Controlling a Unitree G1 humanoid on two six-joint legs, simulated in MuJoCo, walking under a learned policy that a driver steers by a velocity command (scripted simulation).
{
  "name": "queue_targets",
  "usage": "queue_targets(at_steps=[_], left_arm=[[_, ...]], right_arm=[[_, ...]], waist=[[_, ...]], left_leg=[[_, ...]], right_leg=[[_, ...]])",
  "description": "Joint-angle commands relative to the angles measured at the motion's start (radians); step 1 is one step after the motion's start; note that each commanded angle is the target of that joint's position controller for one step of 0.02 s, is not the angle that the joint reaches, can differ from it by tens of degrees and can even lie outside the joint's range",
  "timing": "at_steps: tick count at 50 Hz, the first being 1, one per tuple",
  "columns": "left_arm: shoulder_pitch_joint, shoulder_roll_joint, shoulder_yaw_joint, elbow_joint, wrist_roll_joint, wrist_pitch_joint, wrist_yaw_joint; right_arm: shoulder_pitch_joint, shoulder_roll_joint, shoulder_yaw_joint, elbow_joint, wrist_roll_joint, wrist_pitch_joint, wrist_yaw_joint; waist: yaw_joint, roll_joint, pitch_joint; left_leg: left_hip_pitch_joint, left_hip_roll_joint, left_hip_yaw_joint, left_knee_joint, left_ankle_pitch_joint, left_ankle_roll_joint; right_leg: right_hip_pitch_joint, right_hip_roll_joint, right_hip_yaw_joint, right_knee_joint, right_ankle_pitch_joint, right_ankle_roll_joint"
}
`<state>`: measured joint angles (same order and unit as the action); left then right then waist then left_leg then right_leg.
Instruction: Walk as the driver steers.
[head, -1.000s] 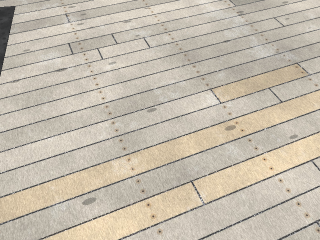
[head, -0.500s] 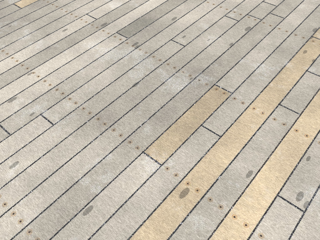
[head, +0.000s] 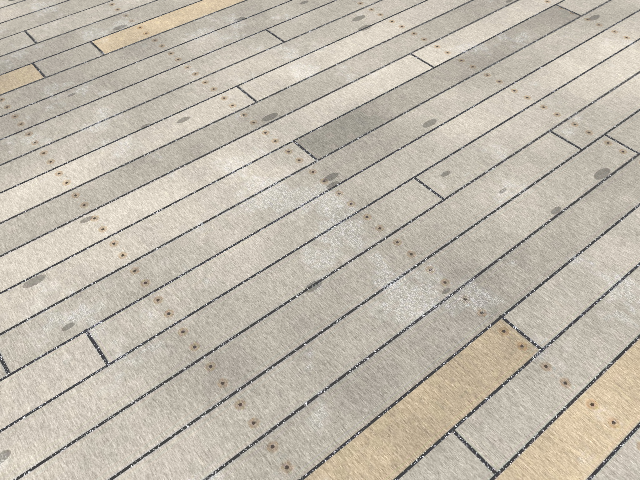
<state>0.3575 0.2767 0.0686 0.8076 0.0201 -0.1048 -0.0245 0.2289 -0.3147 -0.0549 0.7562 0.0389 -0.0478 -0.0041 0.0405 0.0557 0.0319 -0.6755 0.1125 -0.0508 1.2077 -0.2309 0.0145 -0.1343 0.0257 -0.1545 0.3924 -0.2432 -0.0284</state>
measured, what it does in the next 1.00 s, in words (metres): walks ahead, turning left: left foot, then right foot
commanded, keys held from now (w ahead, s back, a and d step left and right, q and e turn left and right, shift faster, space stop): q+shift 0.64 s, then shift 0.36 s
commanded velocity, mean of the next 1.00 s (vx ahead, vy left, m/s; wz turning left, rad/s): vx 0.16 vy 0.00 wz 0.72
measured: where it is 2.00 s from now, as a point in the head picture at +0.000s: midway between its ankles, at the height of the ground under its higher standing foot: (301, 466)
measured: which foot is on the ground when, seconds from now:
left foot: up 0.00-0.18, down 0.20-0.70, up 0.72-1.00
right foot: down 0.00-0.20, up 0.22-0.68, down 0.70-1.00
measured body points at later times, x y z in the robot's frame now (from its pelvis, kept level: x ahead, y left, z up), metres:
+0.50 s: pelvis +0.27 +0.00 -0.01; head +0.31 +0.04 +0.44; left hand +0.39 +0.33 -0.08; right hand +0.51 -0.21 -0.09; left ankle +0.33 +0.08 -0.74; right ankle +0.44 -0.14 -0.68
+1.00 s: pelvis +0.37 -0.05 +0.00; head +0.40 -0.04 +0.45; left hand +0.28 +0.24 -0.10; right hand +0.67 -0.14 -0.10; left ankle +0.24 +0.05 -0.69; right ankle +0.48 -0.09 -0.74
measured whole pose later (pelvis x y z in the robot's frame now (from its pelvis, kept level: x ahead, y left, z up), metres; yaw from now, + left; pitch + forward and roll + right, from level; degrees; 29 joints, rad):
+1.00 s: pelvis +0.37 -0.05 +0.00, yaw +44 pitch +0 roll +1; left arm 0.17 0.24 0.03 0.70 0.01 0.02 0.01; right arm 0.20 -0.31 -0.06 0.63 0.01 0.06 -0.02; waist 0.03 0.03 0.07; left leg -0.36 -0.02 -0.10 0.87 -0.45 -0.09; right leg -0.30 0.02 0.05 0.46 -0.16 -0.01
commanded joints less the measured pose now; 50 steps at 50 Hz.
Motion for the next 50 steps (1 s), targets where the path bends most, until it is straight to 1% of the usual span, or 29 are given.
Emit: queue_targets(at_steps=[1, 2, 3, 5, 8, 9, 10, 11, 12, 13, 14, 15, 17, 18, 19, 20, 21, 25, 30, 33, 34, 35, 36, 37, 38, 40, 43, 48, 50], left_arm=[[-0.278, 0.076, 0.007, -0.116, 0.002, -0.035, 0.022], [-0.269, 0.077, 0.008, -0.113, -0.004, -0.032, 0.036], [-0.216, 0.108, 0.015, -0.102, -0.008, -0.029, 0.050], [-0.179, 0.173, 0.031, -0.089, -0.027, -0.019, 0.066], [-0.201, 0.222, 0.049, -0.113, -0.051, 0.029, 0.075], [-0.219, 0.221, 0.050, -0.125, -0.054, 0.042, 0.071], [-0.236, 0.185, 0.040, -0.128, -0.058, 0.042, 0.059], [-0.150, 0.022, -0.002, -0.155, -0.015, 0.033, 0.036], [0.086, 0.042, -0.017, -0.168, -0.020, 0.022, 0.023], [0.010, 0.169, -0.001, -0.164, -0.019, 0.015, 0.016], [-0.171, 0.184, 0.009, -0.189, -0.009, 0.027, 0.025], [-0.177, 0.154, 0.003, -0.206, -0.011, 0.038, 0.039], [-0.220, 0.180, 0.011, -0.212, 0.001, 0.060, 0.044], [-0.210, 0.153, 0.010, -0.203, -0.002, 0.067, 0.045], [-0.238, 0.130, 0.008, -0.194, 0.007, 0.069, 0.048], [-0.247, 0.102, -0.001, -0.204, 0.002, 0.071, 0.047], [-0.259, 0.094, -0.003, -0.204, -0.001, 0.074, 0.048], [-0.312, 0.095, 0.004, -0.197, -0.013, 0.081, 0.051], [-0.362, 0.107, 0.015, -0.202, -0.020, 0.058, 0.042], [-0.297, 0.139, 0.036, -0.174, -0.023, 0.040, 0.030], [-0.272, 0.149, 0.041, -0.161, -0.018, 0.039, 0.029], [-0.299, 0.195, 0.046, -0.184, -0.002, 0.049, 0.032], [-0.295, 0.231, 0.051, -0.193, 0.034, 0.064, 0.031], [-0.292, 0.200, 0.049, -0.197, 0.030, 0.063, 0.034], [-0.323, 0.151, 0.034, -0.211, 0.011, 0.067, 0.039], [-0.324, 0.134, 0.019, -0.215, -0.013, 0.083, 0.047], [-0.272, 0.130, 0.008, -0.194, -0.005, 0.098, 0.048], [-0.238, 0.148, 0.011, -0.174, -0.011, 0.109, 0.042], [-0.208, 0.163, 0.014, -0.160, -0.015, 0.115, 0.040]], right_arm=[[0.076, 0.013, 0.003, -0.052, -0.028, 0.013, 0.010], [0.047, 0.012, 0.003, -0.048, -0.039, 0.004, 0.024], [0.001, 0.018, 0.005, -0.058, -0.043, -0.004, 0.043], [-0.030, -0.003, -0.003, -0.088, -0.038, -0.005, 0.075], [0.109, -0.111, -0.051, -0.076, -0.031, 0.016, 0.088], [0.233, -0.165, -0.078, -0.059, -0.028, 0.024, 0.081], [0.329, -0.201, -0.099, -0.042, -0.022, 0.032, 0.057], [0.205, -0.260, -0.098, -0.064, -0.028, 0.025, 0.036], [0.104, -0.303, -0.087, -0.163, -0.089, -0.006, 0.043], [0.057, -0.252, -0.089, -0.222, -0.069, -0.004, 0.055], [0.036, -0.183, -0.072, -0.209, -0.028, 0.000, 0.054], [0.011, -0.185, -0.072, -0.215, -0.021, -0.001, 0.046], [-0.032, -0.151, -0.067, -0.235, -0.028, 0.009, 0.027], [-0.048, -0.151, -0.068, -0.233, -0.034, 0.020, 0.017], [-0.042, -0.141, -0.068, -0.235, -0.021, 0.027, 0.009], [-0.027, -0.175, -0.077, -0.232, -0.027, 0.035, -0.003], [-0.016, -0.183, -0.083, -0.234, -0.023, 0.046, -0.013], [-0.037, -0.184, -0.086, -0.251, -0.009, 0.089, -0.043], [-0.047, -0.163, -0.084, -0.264, -0.019, 0.105, -0.037], [-0.074, -0.149, -0.078, -0.276, -0.015, 0.106, -0.030], [-0.059, -0.120, -0.067, -0.272, -0.010, 0.105, -0.028], [0.039, -0.058, -0.046, -0.255, -0.021, 0.105, -0.023], [0.020, -0.109, -0.057, -0.284, -0.016, 0.098, -0.020], [0.029, -0.193, -0.077, -0.272, -0.032, 0.086, -0.015], [0.025, -0.225, -0.086, -0.239, -0.028, 0.089, -0.015], [0.026, -0.171, -0.069, -0.208, -0.033, 0.105, -0.023], [-0.012, -0.113, -0.043, -0.218, -0.023, 0.097, -0.023], [-0.042, -0.068, -0.018, -0.205, -0.029, 0.088, -0.024], [-0.041, -0.075, -0.018, -0.189, -0.025, 0.084, -0.020]], waist=[[-0.126, -0.132, 0.096], [-0.104, -0.093, 0.082], [-0.069, -0.074, 0.050], [-0.064, -0.085, 0.005], [-0.141, -0.117, -0.086], [-0.206, -0.116, -0.139], [-0.263, -0.053, -0.158], [-0.102, 0.323, -0.068], [0.019, 0.323, -0.327], [-0.059, 0.084, -0.431], [-0.082, -0.109, -0.243], [-0.031, -0.114, -0.214], [-0.018, -0.073, -0.155], [0.003, -0.079, -0.165], [-0.016, -0.121, -0.145], [-0.009, -0.069, -0.156], [-0.021, -0.063, -0.169], [-0.045, -0.007, -0.176], [-0.079, 0.105, -0.123], [-0.052, 0.134, -0.135], [-0.049, 0.083, -0.153], [-0.105, -0.098, -0.207], [-0.108, -0.298, -0.143], [-0.107, -0.278, -0.133], [-0.097, -0.199, -0.102], [-0.076, -0.133, -0.064], [-0.044, -0.163, -0.056], [-0.012, -0.252, -0.093], [0.005, -0.268, -0.095]], left_leg=[[0.100, 0.025, 0.010, -0.205, 0.207, -0.027], [0.156, -0.009, 0.059, -0.338, 0.331, -0.019], [0.199, -0.039, 0.101, -0.439, 0.443, -0.013], [0.229, -0.062, 0.111, -0.539, 0.491, 0.011], [0.346, -0.164, 0.186, -0.545, 0.328, 0.059], [0.498, -0.186, 0.175, -0.539, 0.278, 0.091], [0.650, -0.181, 0.119, -0.626, 0.339, 0.122], [0.697, -0.066, -0.156, -0.663, 0.875, 0.194], [0.938, 0.194, -0.764, -0.767, 0.751, 0.463], [0.933, 0.193, -0.814, -0.872, 0.407, 0.430], [0.777, 0.105, -0.664, -0.912, 0.183, 0.325], [0.687, 0.118, -0.688, -0.916, 0.103, 0.328], [0.515, 0.023, -0.536, -0.906, 0.341, 0.284], [0.486, -0.006, -0.487, -0.901, 0.337, 0.264], [0.463, -0.041, -0.437, -0.896, 0.369, 0.229], [0.452, -0.027, -0.447, -0.876, 0.465, 0.247], [0.452, -0.033, -0.448, -0.866, 0.504, 0.246], [0.430, -0.086, -0.450, -0.857, 0.231, 0.180], [0.421, -0.113, -0.526, -0.836, 0.068, 0.151], [0.450, -0.123, -0.573, -0.755, 0.086, 0.119], [0.419, -0.164, -0.526, -0.668, -0.046, 0.087], [0.327, -0.251, -0.396, -0.471, -0.348, 0.046], [0.172, -0.344, -0.226, -0.270, -0.454, -0.006], [0.128, -0.261, -0.208, -0.099, -0.383, -0.049], [0.128, -0.229, -0.192, -0.036, -0.305, -0.067], [0.115, -0.228, -0.155, 0.061, -0.215, -0.090], [0.122, -0.211, -0.084, 0.006, -0.190, -0.106], [0.260, -0.133, -0.018, -0.357, -0.230, -0.108], [0.322, -0.129, 0.011, -0.479, -0.217, -0.096]], right_leg=[[-0.240, -0.219, 0.003, -0.219, 0.539, -0.117], [-0.232, -0.166, -0.062, -0.200, 0.532, -0.096], [-0.182, -0.169, -0.074, -0.187, 0.545, -0.091], [-0.050, -0.209, -0.066, -0.140, 0.631, -0.075], [0.101, -0.230, -0.076, 0.128, 0.946, -0.038], [0.051, -0.229, -0.060, 0.318, 0.944, -0.023], [-0.051, -0.176, -0.055, 0.594, 0.714, 0.025], [-0.292, 0.022, -0.022, 0.935, -0.348, 0.076], [-0.543, 0.143, 0.224, 1.234, -0.479, 0.113], [-0.526, 0.079, 0.337, 1.218, -0.377, 0.077], [-0.539, 0.047, 0.307, 1.074, -0.289, 0.043], [-0.555, 0.024, 0.328, 1.028, -0.231, 0.049], [-0.443, 0.001, 0.339, 0.888, -0.209, 0.060], [-0.416, -0.002, 0.332, 0.812, -0.206, 0.068], [-0.412, 0.002, 0.311, 0.745, -0.182, 0.068], [-0.417, 0.016, 0.310, 0.684, -0.174, 0.087], [-0.411, 0.022, 0.311, 0.635, -0.159, 0.106], [-0.392, 0.049, 0.322, 0.481, -0.002, 0.127], [-0.303, 0.068, 0.333, 0.268, 0.015, 0.110], [-0.173, 0.044, 0.327, 0.050, 0.088, 0.082], [-0.076, -0.019, 0.336, -0.055, 0.199, 0.051], [0.056, -0.227, 0.514, -0.057, 0.254, -0.040], [0.011, -0.355, 0.715, -0.102, 0.339, -0.187], [-0.040, -0.405, 0.797, -0.107, 0.261, -0.247], [-0.069, -0.346, 0.679, -0.083, 0.186, -0.220], [-0.094, -0.244, 0.549, -0.079, 0.105, -0.163], [-0.068, -0.190, 0.450, -0.092, 0.155, -0.165], [-0.002, -0.200, 0.430, -0.089, 0.091, -0.176], [-0.006, -0.217, 0.445, -0.081, 0.109, -0.185]])
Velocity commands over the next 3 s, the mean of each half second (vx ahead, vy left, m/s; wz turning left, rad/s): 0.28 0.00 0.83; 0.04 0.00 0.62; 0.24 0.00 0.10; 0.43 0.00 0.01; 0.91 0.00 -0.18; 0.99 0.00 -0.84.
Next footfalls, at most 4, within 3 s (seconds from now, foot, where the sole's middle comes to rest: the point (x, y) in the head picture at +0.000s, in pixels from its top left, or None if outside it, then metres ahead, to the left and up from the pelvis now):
0.20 left None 0.37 0.08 -0.78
0.70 right None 0.51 -0.06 -0.78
1.10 left None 0.28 0.06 -0.78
1.46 right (356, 435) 0.60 -0.01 -0.78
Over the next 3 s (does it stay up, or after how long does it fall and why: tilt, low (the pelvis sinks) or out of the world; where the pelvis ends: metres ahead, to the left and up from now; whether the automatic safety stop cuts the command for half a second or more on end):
stays up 1.13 0.69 -0.03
